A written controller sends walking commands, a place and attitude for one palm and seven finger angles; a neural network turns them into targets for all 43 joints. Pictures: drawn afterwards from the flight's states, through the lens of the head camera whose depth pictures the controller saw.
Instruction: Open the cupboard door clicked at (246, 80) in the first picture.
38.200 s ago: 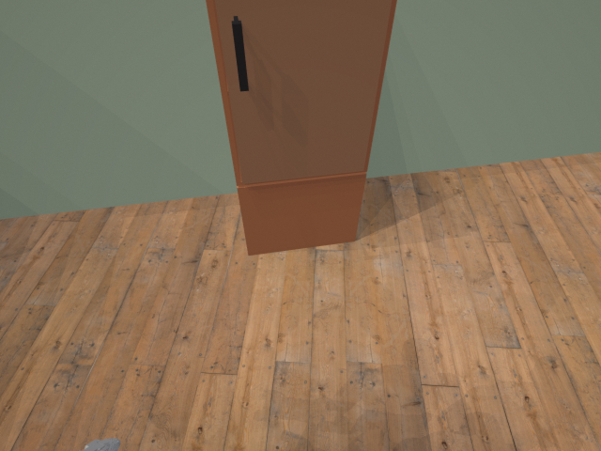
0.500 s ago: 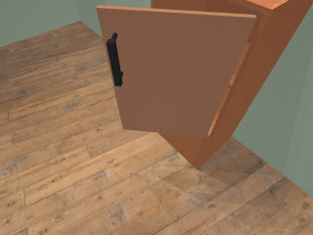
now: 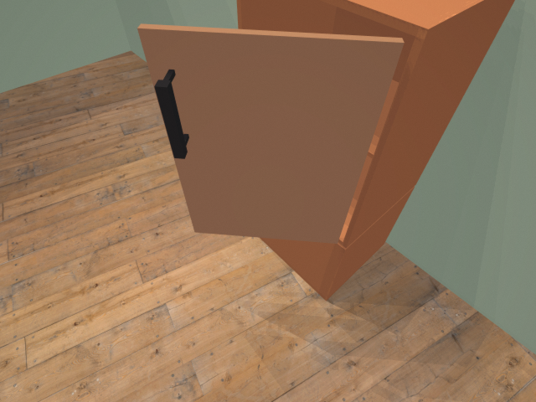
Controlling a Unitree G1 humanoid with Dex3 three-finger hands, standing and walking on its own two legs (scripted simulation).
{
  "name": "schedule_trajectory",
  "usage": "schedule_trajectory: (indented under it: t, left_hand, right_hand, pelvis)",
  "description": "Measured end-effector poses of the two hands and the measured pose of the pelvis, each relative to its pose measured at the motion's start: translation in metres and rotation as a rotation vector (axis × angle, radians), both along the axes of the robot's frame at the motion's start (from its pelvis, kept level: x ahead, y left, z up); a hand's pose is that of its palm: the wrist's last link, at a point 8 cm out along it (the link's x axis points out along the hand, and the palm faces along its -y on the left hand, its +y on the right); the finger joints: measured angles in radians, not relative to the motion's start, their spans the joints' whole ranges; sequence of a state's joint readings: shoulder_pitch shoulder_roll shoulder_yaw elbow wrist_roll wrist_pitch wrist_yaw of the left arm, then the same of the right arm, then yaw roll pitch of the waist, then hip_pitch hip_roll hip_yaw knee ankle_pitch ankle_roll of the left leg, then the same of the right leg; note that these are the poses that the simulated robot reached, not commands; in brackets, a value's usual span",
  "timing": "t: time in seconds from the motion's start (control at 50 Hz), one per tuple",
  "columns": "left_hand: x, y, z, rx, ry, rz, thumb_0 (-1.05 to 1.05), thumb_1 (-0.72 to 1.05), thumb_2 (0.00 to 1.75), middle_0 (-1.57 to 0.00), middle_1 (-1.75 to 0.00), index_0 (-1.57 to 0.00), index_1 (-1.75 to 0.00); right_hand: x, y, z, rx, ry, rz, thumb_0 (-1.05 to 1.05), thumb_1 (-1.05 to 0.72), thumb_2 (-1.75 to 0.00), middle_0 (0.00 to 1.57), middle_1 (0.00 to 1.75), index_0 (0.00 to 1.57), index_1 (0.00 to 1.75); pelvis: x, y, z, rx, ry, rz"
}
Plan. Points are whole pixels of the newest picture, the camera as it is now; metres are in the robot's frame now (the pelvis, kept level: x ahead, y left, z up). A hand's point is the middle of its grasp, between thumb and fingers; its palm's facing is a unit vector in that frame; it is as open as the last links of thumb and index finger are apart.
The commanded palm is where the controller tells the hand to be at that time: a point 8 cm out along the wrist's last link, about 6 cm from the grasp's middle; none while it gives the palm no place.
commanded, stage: come to a stop and stand still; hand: left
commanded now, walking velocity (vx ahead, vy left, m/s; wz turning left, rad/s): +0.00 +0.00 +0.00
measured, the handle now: (175, 116) +0.59 +0.21 +0.10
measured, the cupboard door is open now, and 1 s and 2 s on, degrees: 43 43 43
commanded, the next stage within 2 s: look again from close up in 0.82 s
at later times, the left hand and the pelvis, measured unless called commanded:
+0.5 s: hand out of the picture +0.01 +0.16 -0.18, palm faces +0.05 -0.99 -0.16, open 7.3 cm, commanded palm none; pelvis +0.03 +0.01 +0.00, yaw +0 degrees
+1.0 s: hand out of the picture +0.01 +0.18 -0.18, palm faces -0.01 -0.98 -0.19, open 7.3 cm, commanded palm none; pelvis +0.02 +0.02 +0.00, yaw -1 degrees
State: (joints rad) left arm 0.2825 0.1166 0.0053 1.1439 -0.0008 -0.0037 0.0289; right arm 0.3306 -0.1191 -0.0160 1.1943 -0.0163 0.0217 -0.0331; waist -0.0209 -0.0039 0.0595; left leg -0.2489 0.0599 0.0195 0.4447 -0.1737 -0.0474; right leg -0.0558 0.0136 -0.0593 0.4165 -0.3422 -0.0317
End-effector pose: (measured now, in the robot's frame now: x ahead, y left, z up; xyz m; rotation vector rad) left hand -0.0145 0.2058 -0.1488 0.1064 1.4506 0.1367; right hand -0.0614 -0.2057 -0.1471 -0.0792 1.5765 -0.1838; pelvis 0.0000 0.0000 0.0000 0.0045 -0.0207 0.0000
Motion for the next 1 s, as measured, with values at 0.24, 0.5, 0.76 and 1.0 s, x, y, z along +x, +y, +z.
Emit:
schedule_trajectory:
  t: [0.24,0.5,0.76,1.0]
  left_hand:
    - [0.005,-0.005,-0.002,-0.007,0.014,0.028,0.01,0.91,0.89,-0.20,-0.30,-0.20,-0.30]
    - [0.020,0.007,-0.002,0.005,-0.001,0.020,0.00,0.91,0.89,-0.20,-0.30,-0.20,-0.30]
    - [0.030,0.024,0.002,0.034,-0.024,0.006,0.00,0.91,0.89,-0.20,-0.30,-0.20,-0.30]
    - [0.023,0.027,0.001,0.039,-0.034,-0.042,0.00,0.91,0.89,-0.20,-0.30,-0.20,-0.30]
  right_hand:
    - [0.058,0.000,-0.004,-0.013,-0.092,0.035,0.01,-0.93,-0.89,0.20,0.30,0.20,0.30]
    - [0.100,-0.012,0.001,-0.057,-0.176,0.061,0.00,-0.92,-0.90,0.20,0.30,0.20,0.30]
    - [0.093,-0.005,0.000,-0.045,-0.164,0.060,0.00,-0.92,-0.90,0.20,0.30,0.20,0.30]
    - [0.077,0.000,-0.003,-0.038,-0.169,0.043,0.01,-0.92,-0.89,0.20,0.30,0.20,0.30]
  pelvis:
    - [0.018,0.001,-0.001,0.007,0.004,-0.001]
    - [0.029,0.006,-0.001,0.010,0.005,-0.005]
    - [0.028,0.012,0.000,0.013,-0.001,-0.007]
    - [0.020,0.020,-0.004,-0.016,0.017,-0.026]
